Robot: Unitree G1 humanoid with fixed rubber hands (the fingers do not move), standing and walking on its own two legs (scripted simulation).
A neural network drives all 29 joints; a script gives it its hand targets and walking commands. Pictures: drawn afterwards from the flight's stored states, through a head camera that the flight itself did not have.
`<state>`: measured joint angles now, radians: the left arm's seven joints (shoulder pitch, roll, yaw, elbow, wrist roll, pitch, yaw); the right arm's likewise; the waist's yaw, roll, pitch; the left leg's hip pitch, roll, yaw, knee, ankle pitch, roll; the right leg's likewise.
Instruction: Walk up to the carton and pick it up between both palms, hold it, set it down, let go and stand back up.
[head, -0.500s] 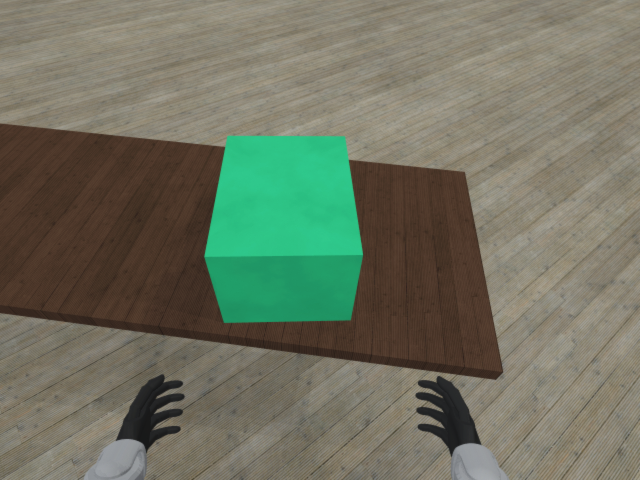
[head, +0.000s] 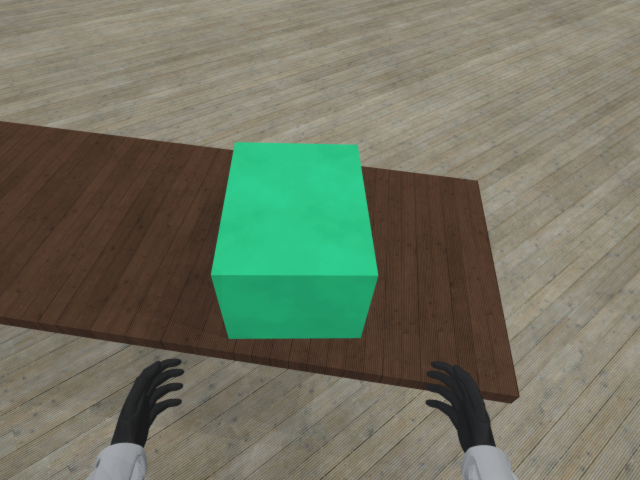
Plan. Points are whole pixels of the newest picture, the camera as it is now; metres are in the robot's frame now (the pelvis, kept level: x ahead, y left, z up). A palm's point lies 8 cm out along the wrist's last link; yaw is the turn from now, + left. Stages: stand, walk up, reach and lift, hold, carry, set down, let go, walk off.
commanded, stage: reach and lift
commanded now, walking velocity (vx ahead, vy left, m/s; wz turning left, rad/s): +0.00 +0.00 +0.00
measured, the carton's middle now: (296, 237) +0.51 +0.04 -0.05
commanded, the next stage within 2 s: none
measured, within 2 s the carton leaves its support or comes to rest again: neither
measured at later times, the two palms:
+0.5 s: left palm (141, 373) +0.25 +0.24 -0.03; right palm (461, 376) +0.25 -0.19 -0.03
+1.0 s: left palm (148, 296) +0.34 +0.24 +0.02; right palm (456, 301) +0.34 -0.18 +0.02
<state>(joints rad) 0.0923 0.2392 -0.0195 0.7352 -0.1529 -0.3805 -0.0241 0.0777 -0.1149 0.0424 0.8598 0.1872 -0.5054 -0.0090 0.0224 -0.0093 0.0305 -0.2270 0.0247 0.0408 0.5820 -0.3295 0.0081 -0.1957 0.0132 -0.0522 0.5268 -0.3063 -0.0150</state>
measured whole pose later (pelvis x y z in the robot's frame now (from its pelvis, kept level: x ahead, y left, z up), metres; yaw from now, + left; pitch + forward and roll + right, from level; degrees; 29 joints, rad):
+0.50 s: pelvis -0.01 +0.00 -0.01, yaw +0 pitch +2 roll -1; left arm -0.15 0.27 -0.03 0.82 -0.24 -0.43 -0.02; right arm -0.17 -0.13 0.06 0.93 0.25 -0.53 -0.03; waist 0.01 -0.01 -0.01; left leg -0.39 0.03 0.03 0.72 -0.37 0.01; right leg -0.36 0.01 -0.06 0.67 -0.35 -0.02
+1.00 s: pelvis -0.01 +0.00 -0.01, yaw +0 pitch +9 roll -2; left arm -0.52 0.30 0.00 1.05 -0.25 -0.31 -0.03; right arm -0.52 -0.18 0.11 1.06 0.35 -0.35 -0.08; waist 0.01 -0.01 -0.11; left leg -0.49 0.03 0.02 0.65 -0.31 0.00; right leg -0.45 0.02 -0.07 0.58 -0.28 -0.02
